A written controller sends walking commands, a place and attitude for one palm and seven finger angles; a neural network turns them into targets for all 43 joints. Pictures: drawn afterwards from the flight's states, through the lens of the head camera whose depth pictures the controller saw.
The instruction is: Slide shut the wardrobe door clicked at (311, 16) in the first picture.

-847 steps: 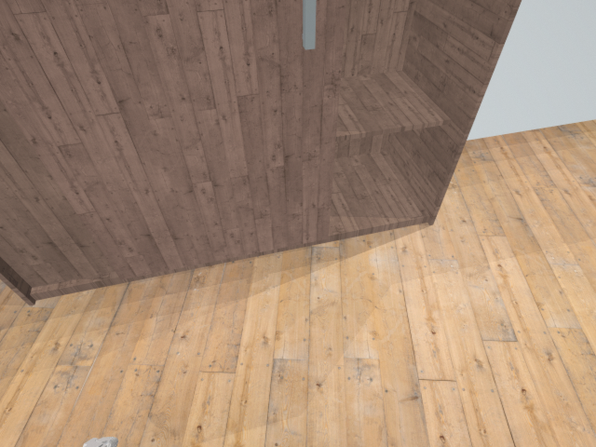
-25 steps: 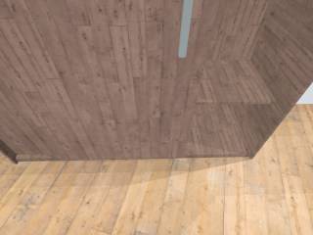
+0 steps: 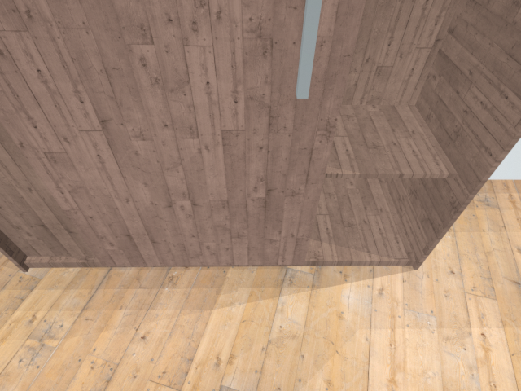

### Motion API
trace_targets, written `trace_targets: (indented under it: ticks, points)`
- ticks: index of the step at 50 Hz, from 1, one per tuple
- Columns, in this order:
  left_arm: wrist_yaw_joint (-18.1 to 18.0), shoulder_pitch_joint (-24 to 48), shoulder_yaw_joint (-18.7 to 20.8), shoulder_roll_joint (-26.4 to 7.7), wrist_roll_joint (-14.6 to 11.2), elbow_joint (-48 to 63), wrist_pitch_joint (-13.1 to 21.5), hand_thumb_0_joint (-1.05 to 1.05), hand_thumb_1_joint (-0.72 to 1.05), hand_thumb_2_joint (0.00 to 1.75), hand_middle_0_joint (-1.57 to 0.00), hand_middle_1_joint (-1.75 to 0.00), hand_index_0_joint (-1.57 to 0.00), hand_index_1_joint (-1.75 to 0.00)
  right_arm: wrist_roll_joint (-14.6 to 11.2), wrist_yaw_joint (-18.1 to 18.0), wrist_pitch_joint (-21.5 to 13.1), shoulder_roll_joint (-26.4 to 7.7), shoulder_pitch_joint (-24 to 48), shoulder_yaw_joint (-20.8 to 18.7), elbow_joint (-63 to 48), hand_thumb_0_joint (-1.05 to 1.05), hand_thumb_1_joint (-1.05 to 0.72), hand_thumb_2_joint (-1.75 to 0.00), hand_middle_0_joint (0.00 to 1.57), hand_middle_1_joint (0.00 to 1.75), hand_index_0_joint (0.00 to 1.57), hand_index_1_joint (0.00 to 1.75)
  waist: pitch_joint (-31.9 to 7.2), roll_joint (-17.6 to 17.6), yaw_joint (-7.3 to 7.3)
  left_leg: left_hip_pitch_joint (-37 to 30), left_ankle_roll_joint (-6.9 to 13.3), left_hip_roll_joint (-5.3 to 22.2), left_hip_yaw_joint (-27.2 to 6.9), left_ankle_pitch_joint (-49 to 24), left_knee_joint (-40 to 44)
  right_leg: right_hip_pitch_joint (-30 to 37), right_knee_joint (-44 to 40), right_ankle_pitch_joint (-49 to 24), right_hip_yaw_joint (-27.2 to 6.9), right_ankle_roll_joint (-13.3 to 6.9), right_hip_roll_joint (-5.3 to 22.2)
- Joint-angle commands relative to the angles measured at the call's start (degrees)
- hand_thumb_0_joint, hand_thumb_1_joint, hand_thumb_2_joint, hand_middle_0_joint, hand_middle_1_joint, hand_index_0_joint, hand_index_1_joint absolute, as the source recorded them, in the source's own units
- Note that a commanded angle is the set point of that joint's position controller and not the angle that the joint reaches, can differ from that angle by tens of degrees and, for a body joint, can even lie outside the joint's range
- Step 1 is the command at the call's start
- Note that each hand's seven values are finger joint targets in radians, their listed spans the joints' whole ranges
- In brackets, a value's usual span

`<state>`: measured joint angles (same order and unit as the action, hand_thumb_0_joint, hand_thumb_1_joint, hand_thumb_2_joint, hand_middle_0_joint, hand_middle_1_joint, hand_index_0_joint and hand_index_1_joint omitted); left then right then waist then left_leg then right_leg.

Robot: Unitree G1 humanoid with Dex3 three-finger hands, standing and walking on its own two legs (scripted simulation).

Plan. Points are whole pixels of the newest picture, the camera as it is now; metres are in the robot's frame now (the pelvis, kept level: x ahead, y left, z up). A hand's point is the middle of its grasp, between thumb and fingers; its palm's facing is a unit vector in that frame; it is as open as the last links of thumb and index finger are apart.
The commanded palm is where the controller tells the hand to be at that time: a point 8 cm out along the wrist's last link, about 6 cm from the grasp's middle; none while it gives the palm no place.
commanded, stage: look again from close up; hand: left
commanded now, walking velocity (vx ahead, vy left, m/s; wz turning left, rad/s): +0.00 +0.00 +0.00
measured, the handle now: (309, 17) +0.71 -0.04 +0.26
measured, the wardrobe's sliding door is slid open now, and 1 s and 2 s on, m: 0.49 0.49 0.49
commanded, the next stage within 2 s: shuffle to correct the standing spot in 0.22 s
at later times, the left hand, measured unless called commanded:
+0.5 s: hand out of the picture -0.04 +0.15 -0.18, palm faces +0.08 -0.98 -0.17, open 7.3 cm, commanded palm none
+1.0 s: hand out of the picture +0.06 +0.06 -0.18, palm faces +0.14 -0.98 -0.15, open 7.3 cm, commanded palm none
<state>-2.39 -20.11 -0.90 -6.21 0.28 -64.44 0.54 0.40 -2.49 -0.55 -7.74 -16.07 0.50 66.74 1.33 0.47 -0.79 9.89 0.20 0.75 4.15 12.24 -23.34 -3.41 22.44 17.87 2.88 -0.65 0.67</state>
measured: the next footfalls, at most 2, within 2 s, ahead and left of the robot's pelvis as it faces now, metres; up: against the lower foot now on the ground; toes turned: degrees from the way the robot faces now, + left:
right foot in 0.76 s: +0.05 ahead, -0.12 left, +0.00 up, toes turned -6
left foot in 1.14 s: +0.28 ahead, -0.01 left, +0.00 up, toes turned +10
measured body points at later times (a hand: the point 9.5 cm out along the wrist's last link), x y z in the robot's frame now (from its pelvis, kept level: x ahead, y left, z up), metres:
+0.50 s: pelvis +0.00 -0.01 -0.01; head +0.00 -0.01 +0.44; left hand -0.04 +0.20 -0.17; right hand -0.02 -0.21 -0.17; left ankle +0.00 +0.12 -0.74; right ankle -0.06 -0.10 -0.74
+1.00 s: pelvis +0.11 -0.08 -0.01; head +0.15 -0.08 +0.44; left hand +0.05 +0.11 -0.16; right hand +0.16 -0.32 -0.17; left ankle +0.12 +0.03 -0.67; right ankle +0.01 -0.12 -0.74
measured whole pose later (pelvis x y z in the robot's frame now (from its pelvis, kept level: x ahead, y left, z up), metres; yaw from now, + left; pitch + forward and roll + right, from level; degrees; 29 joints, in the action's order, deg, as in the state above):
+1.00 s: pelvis +0.11 -0.08 -0.01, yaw +4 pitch +2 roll +2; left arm -2.1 -22.5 0.6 -4.9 1.7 -61.5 3.3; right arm 1.7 -1.2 0.8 -9.5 -12.1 -3.7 62.8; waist 3.1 1.4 -0.8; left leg 32.5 0.7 4.2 8.2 20.5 -61.8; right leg -1.7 22.0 22.6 11.0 -6.0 -2.4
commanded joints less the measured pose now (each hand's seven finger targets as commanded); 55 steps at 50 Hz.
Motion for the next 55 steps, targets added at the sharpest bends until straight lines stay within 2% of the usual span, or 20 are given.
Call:
trace_targets:
  ticks: [1,16,21,26,29,31,33,35,36,37,38,39,41,43,45,48,50,53,54,55]
  points:
    - [-0.26,-4.94,0.99,-5.27,0.19,0.93,0.95,0.00,0.90,0.90,-0.20,-0.30,-0.20,-0.30,-0.06,-0.05,-0.91,-4.33,-3.04,-0.42,-1.39,0.00,-0.90,-0.90,0.20,0.30,0.20,0.30,3.96,0.02,0.38,-1.94,1.26,5.23,-5.10,-10.60,2.83,-6.58,-4.94,-12.63,-4.90,-0.72,5.87]
    - [-0.21,-4.87,1.20,-5.43,0.21,0.72,0.96,0.00,0.90,0.90,-0.20,-0.30,-0.20,-0.30,0.00,0.00,-1.05,-4.44,-3.69,-0.45,-1.54,0.00,-0.90,-0.90,0.20,0.30,0.20,0.30,4.50,-0.06,0.33,-0.87,1.20,5.15,-5.68,-9.52,3.25,-7.04,-5.02,-9.79,-4.75,-0.85,5.67]
    - [0.54,-5.54,2.25,-5.53,0.70,0.79,0.06,0.00,0.90,0.90,-0.20,-0.30,-0.20,-0.30,0.81,0.35,0.03,-4.45,-5.47,-1.42,-1.46,0.00,-0.90,-0.90,0.20,0.30,0.20,0.30,7.32,1.70,1.01,4.49,1.98,4.67,-5.94,10.78,1.57,-10.13,-3.51,11.70,-2.61,-1.92,4.93]
    - [1.31,-6.64,3.13,-5.45,0.95,1.66,-0.06,0.00,0.90,0.90,-0.20,-0.30,-0.20,-0.30,1.25,0.32,-0.07,-4.52,-6.35,-2.45,-3.19,0.00,-0.90,-0.90,0.20,0.30,0.20,0.30,10.74,-1.03,1.15,10.46,3.40,5.77,-8.43,16.96,-0.51,-12.76,-0.08,15.27,-3.57,-3.69,4.46]
    - [1.78,-6.23,3.49,-4.64,1.09,2.52,0.18,0.00,0.90,0.90,-0.20,-0.30,-0.20,-0.30,1.37,-0.10,-0.79,-6.11,-9.85,-3.12,-3.02,0.00,-0.90,-0.90,0.20,0.30,0.20,0.30,7.76,-4.94,2.34,5.60,6.11,10.53,-13.76,11.32,0.70,-15.22,8.34,8.30,0.14,-3.04,2.21]
    - [2.20,-3.01,3.36,-3.47,1.27,4.66,0.12,0.00,0.90,0.90,-0.20,-0.30,-0.20,-0.30,1.76,-0.74,-1.16,-8.97,-14.01,-3.87,-1.92,0.00,-0.90,-0.90,0.20,0.30,0.20,0.30,6.21,-10.71,3.89,-2.73,10.50,17.42,-24.14,5.56,5.09,-24.04,18.42,7.90,3.60,-1.58,-0.19]
    - [2.69,2.99,3.67,-3.98,1.36,7.21,0.13,0.00,0.90,0.90,-0.20,-0.30,-0.20,-0.30,2.03,-1.13,-1.47,-10.00,-16.01,-4.20,-1.33,0.00,-0.90,-0.90,0.20,0.30,0.20,0.30,6.94,-9.65,5.41,-6.61,13.64,21.54,-28.13,-5.87,6.43,-30.88,24.70,14.22,0.68,-1.52,1.42]
    - [3.28,2.21,4.30,-3.81,1.08,7.75,0.51,0.00,0.90,0.90,-0.20,-0.30,-0.20,-0.30,2.04,-1.35,-1.88,-10.39,-12.67,-4.10,-2.10,0.00,-0.90,-0.90,0.20,0.30,0.20,0.30,3.45,-9.28,3.27,-2.69,12.21,20.42,-22.74,-11.07,3.70,-23.55,19.64,12.74,-0.86,-1.27,3.06]
    - [3.61,-2.08,4.54,-3.53,0.95,6.37,0.66,0.00,0.90,0.90,-0.20,-0.30,-0.20,-0.30,1.81,-1.36,-1.90,-10.26,-8.90,-3.91,-2.97,0.00,-0.90,-0.90,0.20,0.30,0.20,0.30,0.35,-8.17,0.36,3.06,9.11,17.12,-16.87,-8.02,0.14,-12.48,10.69,7.49,0.48,-1.25,2.34]
    - [3.70,-8.69,5.06,-4.77,1.11,3.85,0.85,0.00,0.90,0.90,-0.20,-0.30,-0.20,-0.30,1.35,-1.05,-1.92,-9.11,-5.94,-3.77,-3.71,0.00,-0.90,-0.90,0.20,0.30,0.20,0.30,-2.13,-1.50,-3.35,13.84,5.09,11.16,-9.20,-1.29,-9.10,2.85,0.56,-0.17,0.71,-1.19,1.90]
    - [2.66,-15.75,6.39,-11.23,1.52,1.22,1.02,0.00,0.90,0.90,-0.20,-0.30,-0.20,-0.30,0.54,-0.48,-2.11,-4.34,-3.17,-3.11,-5.93,0.00,-0.90,-0.90,0.20,0.30,0.20,0.30,-2.55,19.32,-6.01,28.29,1.31,0.90,3.42,12.54,-26.31,14.14,-8.03,-1.27,-12.45,-3.40,14.18]
    - [1.66,-17.03,5.83,-11.36,0.94,1.04,0.56,0.00,0.90,0.90,-0.20,-0.30,-0.20,-0.30,0.76,-0.20,-1.84,-5.20,0.46,-3.42,-7.85,0.00,-0.90,-0.90,0.20,0.30,0.20,0.30,0.22,19.02,-6.12,32.15,1.33,1.54,1.37,22.06,-37.83,10.22,-10.79,-1.89,-19.37,-6.43,21.46]
    - [0.85,-12.61,4.22,-6.41,1.34,1.95,0.76,0.00,0.90,0.90,-0.20,-0.30,-0.20,-0.30,0.99,0.20,-1.20,-3.82,4.72,-3.82,-7.61,0.00,-0.90,-0.90,0.20,0.30,0.20,0.30,10.94,5.99,-3.55,34.97,1.01,5.31,-1.13,16.15,-46.92,0.18,-10.55,-7.71,-16.09,-9.56,20.25]
    - [0.54,-10.89,3.26,-4.28,1.49,2.27,1.90,0.00,0.90,0.90,-0.20,-0.30,-0.20,-0.30,1.37,1.18,-0.68,-1.66,3.51,-3.86,-6.82,0.00,-0.90,-0.90,0.20,0.30,0.20,0.30,9.32,1.03,-1.52,32.80,0.47,5.46,0.40,12.05,-47.46,0.35,-8.35,-21.36,-8.38,-10.39,16.66]
    - [0.34,-12.19,2.72,-4.15,1.58,1.55,2.68,0.00,0.90,0.90,-0.20,-0.30,-0.20,-0.30,1.48,1.68,-0.47,-1.19,3.55,-3.80,-7.11,0.00,-0.90,-0.90,0.20,0.30,0.20,0.30,5.90,4.79,-1.06,32.23,0.58,4.38,2.71,9.95,-44.86,4.85,-5.27,-37.88,-2.78,-8.40,13.13]
    - [-0.13,-14.33,2.41,-4.46,1.70,0.48,2.74,0.00,0.90,0.90,-0.20,-0.30,-0.20,-0.30,1.17,1.94,-0.35,-1.40,7.50,-3.60,-8.48,0.00,-0.90,-0.90,0.20,0.30,0.20,0.30,4.48,6.25,-1.59,31.56,0.78,2.88,5.70,7.57,-36.24,8.77,-3.96,-50.89,-0.61,-5.33,10.49]
    - [-0.24,-13.60,2.44,-5.07,1.53,0.40,2.46,0.00,0.90,0.90,-0.20,-0.30,-0.20,-0.30,0.98,1.54,-0.37,-1.99,8.94,-3.36,-9.20,0.00,-0.90,-0.90,0.20,0.30,0.20,0.30,4.00,5.10,-0.44,26.52,1.24,1.10,7.79,6.70,-27.73,7.43,-2.46,-58.66,0.64,-3.92,9.40]
    - [0.25,-11.38,2.90,-7.08,1.23,0.30,2.32,0.00,0.90,0.90,-0.20,-0.30,-0.20,-0.30,0.75,0.22,-0.90,-3.07,3.77,-3.43,-7.87,0.00,-0.90,-0.90,0.20,0.30,0.20,0.30,0.37,8.20,2.82,12.60,3.45,-2.97,10.55,4.31,-18.19,4.90,5.85,-73.35,1.78,-2.68,8.05]
    - [0.43,-10.57,2.97,-6.93,1.01,0.56,2.08,0.00,0.90,0.90,-0.20,-0.30,-0.20,-0.30,0.80,-0.49,-0.96,-4.37,-0.44,-3.67,-6.85,0.00,-0.90,-0.90,0.20,0.30,0.20,0.30,-1.13,8.39,5.11,5.61,4.73,-2.56,9.30,0.87,-14.36,1.20,12.17,-72.04,1.98,-1.56,7.23]
    - [0.69,-8.55,2.84,-6.64,0.81,1.34,1.88,0.00,0.90,0.90,-0.20,-0.30,-0.20,-0.30,1.02,-1.14,-0.96,-6.55,-7.77,-4.46,-5.01,0.00,-0.90,-0.90,0.20,0.30,0.20,0.30,-3.08,7.94,9.12,-7.57,7.42,1.91,3.83,-5.56,-9.95,-9.07,24.11,-63.21,1.72,0.02,6.64]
